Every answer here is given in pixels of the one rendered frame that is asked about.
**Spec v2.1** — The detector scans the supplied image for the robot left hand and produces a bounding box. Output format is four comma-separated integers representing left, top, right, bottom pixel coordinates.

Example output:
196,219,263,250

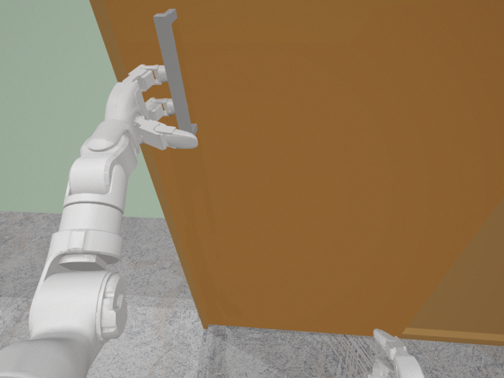
104,65,198,150

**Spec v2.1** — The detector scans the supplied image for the handle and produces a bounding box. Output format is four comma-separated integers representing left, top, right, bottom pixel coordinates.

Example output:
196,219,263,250
153,9,198,149

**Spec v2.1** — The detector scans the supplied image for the robot right hand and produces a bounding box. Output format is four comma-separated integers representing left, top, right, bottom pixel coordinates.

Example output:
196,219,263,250
368,328,424,378

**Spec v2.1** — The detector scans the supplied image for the wardrobe door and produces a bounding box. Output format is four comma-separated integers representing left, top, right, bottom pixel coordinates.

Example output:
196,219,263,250
104,0,504,337
407,197,504,334

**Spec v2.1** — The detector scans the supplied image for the left robot forearm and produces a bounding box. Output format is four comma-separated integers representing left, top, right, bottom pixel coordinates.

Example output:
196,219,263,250
28,120,139,336

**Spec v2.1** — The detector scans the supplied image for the left robot upper arm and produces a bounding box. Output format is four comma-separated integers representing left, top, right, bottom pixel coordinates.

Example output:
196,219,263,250
0,271,128,378

